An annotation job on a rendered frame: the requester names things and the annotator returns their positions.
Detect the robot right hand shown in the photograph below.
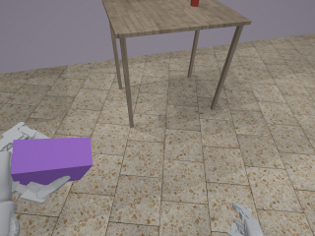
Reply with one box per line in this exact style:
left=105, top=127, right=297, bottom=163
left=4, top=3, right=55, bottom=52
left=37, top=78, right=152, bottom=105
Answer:
left=227, top=202, right=264, bottom=236

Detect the left robot forearm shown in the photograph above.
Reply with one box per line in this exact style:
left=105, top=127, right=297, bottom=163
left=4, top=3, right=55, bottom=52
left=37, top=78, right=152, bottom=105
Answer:
left=0, top=201, right=21, bottom=236

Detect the sponge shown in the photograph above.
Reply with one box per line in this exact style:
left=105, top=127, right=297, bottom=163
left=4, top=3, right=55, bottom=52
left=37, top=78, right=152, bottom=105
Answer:
left=11, top=137, right=94, bottom=186

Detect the table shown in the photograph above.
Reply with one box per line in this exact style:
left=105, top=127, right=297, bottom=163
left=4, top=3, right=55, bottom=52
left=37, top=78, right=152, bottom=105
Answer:
left=102, top=0, right=252, bottom=128

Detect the robot left hand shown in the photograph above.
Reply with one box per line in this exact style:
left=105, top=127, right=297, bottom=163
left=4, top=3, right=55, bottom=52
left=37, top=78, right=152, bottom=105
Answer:
left=0, top=122, right=71, bottom=205

